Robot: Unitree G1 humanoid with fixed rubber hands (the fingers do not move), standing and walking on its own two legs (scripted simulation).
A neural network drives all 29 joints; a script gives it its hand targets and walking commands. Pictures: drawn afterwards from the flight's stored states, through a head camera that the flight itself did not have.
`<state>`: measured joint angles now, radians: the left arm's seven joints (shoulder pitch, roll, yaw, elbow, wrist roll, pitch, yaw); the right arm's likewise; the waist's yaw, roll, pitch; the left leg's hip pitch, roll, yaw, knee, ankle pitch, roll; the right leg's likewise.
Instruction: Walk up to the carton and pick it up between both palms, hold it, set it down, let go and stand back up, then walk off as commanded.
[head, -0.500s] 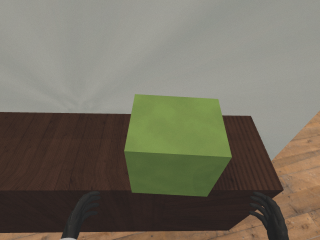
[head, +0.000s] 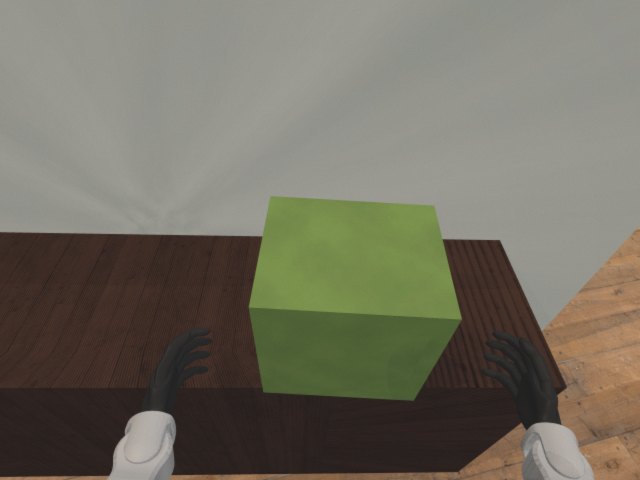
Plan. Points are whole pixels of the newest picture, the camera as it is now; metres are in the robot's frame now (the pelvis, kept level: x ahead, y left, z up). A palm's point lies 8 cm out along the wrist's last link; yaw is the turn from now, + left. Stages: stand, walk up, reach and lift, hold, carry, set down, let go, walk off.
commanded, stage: reach and lift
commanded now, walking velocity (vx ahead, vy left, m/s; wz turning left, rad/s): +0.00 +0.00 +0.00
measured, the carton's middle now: (345, 302) +0.39 -0.02 -0.03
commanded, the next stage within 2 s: none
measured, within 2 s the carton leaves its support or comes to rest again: neither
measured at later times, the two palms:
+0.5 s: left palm (170, 304) +0.30 +0.20 +0.07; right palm (520, 324) +0.30 -0.23 +0.07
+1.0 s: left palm (172, 231) +0.38 +0.21 +0.12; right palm (513, 252) +0.37 -0.22 +0.12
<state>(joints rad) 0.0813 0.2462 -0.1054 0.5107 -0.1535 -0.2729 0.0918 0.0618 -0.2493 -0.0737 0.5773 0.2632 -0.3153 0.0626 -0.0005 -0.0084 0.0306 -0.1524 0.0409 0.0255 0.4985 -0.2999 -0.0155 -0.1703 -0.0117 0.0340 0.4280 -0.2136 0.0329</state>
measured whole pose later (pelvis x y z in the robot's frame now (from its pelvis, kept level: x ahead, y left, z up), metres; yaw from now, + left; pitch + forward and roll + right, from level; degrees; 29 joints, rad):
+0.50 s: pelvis -0.01 -0.01 +0.00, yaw +0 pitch -3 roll -1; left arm -0.25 0.27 -0.01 0.34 -0.17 0.22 0.06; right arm -0.23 -0.25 -0.07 0.44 0.26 0.07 0.01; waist 0.00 -0.01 0.03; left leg -0.15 0.04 0.03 0.45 -0.25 -0.02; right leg -0.17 -0.01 0.03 0.38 -0.17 0.03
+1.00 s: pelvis +0.01 +0.00 +0.00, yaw +0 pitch -1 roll -1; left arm -0.51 0.30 0.06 0.34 -0.17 0.45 0.04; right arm -0.50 -0.31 -0.07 0.51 0.29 0.19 -0.02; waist 0.00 -0.01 0.03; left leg -0.15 0.05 0.03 0.44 -0.27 -0.02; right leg -0.17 -0.01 0.03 0.36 -0.18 0.03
